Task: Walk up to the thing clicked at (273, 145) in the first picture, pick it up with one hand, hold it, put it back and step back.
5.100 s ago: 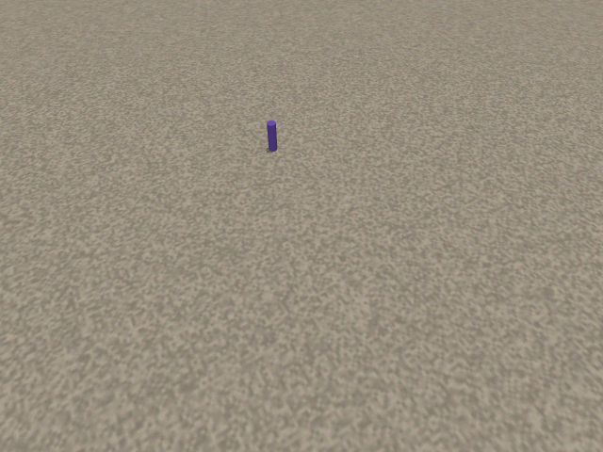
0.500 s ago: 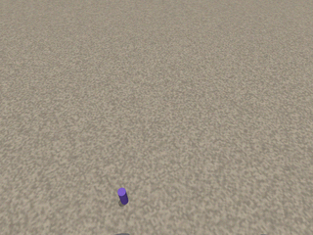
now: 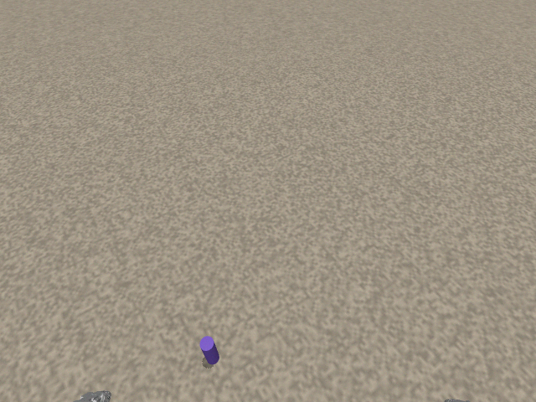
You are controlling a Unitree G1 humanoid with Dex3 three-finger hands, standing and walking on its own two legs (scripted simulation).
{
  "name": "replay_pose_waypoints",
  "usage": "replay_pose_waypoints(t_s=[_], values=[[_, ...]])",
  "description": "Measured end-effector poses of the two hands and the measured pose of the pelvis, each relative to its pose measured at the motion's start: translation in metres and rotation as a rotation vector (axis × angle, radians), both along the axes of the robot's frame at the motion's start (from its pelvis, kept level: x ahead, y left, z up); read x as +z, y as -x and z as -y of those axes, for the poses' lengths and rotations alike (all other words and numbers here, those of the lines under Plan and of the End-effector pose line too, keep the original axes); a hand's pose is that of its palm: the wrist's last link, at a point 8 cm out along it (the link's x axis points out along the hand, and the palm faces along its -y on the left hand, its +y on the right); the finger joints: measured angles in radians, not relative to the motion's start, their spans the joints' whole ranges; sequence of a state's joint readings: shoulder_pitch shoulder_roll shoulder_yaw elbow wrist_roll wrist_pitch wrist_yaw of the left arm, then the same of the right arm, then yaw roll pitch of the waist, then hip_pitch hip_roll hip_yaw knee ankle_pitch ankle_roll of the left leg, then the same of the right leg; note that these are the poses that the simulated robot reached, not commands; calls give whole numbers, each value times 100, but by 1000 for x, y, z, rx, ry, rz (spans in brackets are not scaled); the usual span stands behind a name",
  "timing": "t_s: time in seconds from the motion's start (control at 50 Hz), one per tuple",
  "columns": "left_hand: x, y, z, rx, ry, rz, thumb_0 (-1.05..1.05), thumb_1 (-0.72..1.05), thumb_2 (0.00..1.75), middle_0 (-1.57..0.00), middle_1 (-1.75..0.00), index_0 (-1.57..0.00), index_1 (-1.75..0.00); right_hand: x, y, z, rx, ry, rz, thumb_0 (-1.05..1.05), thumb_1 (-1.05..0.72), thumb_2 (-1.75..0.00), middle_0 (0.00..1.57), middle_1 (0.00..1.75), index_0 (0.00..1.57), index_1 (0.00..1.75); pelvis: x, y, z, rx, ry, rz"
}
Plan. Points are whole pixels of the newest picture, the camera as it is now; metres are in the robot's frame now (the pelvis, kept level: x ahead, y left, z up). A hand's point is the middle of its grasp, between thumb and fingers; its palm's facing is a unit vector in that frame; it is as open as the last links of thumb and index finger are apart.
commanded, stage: walk up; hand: left
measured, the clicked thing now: (210, 350) +0.39 +0.20 -0.70
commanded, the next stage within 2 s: stand in 0.68 s
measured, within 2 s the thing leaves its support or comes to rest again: neither
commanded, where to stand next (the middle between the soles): +0.02 +0.01 m, yaw +2 degrees
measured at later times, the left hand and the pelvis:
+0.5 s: hand out of the picture +0.09 +0.25 -0.15, palm faces -0.02 -0.94 -0.33, open 7.4 cm; pelvis +0.01 +0.00 +0.00, yaw +0 degrees
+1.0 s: hand out of the picture +0.09 +0.26 -0.15, palm faces -0.03 -0.94 -0.34, open 7.4 cm; pelvis +0.00 +0.01 +0.01, yaw +0 degrees
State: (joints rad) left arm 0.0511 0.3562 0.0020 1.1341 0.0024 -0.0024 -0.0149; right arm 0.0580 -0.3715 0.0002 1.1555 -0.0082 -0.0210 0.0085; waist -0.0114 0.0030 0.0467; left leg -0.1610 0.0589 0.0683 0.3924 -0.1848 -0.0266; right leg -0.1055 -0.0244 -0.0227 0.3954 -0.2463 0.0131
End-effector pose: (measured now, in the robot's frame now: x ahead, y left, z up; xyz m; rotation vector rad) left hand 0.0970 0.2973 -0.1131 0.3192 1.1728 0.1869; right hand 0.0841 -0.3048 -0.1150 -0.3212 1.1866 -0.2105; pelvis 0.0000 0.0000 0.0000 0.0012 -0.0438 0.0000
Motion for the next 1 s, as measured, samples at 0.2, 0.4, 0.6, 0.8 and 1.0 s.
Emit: replay_pose_waypoints(t_s=[0.2,0.4,0.6,0.8,1.0], values=[[-4,6,4,6,13,-39,1,90,90,-20,-30,-20,-30,0,15,1,-25,2,-37,0,-91,-90,20,30,21,30,2,-3,0,-7,2,0],[-5,12,0,16,13,-64,1,90,90,-20,-30,-20,-30,-2,20,-5,-28,-5,-57,0,-91,-90,20,30,21,30,3,-6,-2,-9,3,-4],[-3,10,-3,20,8,-53,1,90,90,-20,-30,-20,-30,-1,9,-11,-20,-13,-33,0,-91,-90,20,30,21,30,3,-8,-5,-8,2,-4],[-2,7,-4,10,5,-40,1,90,90,-20,-30,-20,-30,1,-1,-13,-15,-13,-16,0,-91,-90,20,30,21,30,4,-7,-6,-8,3,-4],[0,13,-4,3,4,-38,1,90,90,-20,-30,-20,-30,3,1,-14,-7,-18,-12,0,-91,-90,20,30,21,30,5,-1,-6,-6,3,-2]])
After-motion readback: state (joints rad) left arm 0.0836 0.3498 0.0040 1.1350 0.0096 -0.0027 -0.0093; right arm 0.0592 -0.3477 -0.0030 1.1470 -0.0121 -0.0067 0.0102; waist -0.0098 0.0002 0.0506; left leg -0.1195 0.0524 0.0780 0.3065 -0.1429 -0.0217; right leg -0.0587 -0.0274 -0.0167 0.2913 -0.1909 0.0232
